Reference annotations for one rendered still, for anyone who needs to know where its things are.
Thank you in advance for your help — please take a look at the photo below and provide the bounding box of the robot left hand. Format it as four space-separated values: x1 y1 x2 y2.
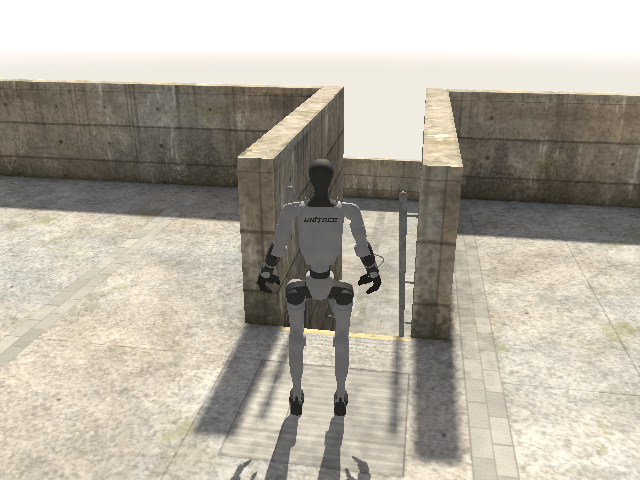
257 273 280 293

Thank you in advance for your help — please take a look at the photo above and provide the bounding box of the robot left upper arm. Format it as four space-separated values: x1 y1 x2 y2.
271 202 300 258

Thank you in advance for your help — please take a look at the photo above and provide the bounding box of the robot right shin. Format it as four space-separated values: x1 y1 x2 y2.
335 334 350 402

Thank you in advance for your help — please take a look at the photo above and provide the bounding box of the robot right hand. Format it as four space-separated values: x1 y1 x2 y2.
358 274 382 294

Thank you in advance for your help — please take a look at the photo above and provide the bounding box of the robot right upper arm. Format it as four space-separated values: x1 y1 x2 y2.
342 202 371 258

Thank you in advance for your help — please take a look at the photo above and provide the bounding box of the right robot thigh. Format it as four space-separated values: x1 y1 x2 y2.
333 280 354 352

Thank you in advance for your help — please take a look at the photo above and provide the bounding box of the right robot forearm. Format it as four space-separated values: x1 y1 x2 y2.
360 241 379 278

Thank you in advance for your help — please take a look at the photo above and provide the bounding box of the left robot forearm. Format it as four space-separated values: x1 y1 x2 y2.
260 241 280 278

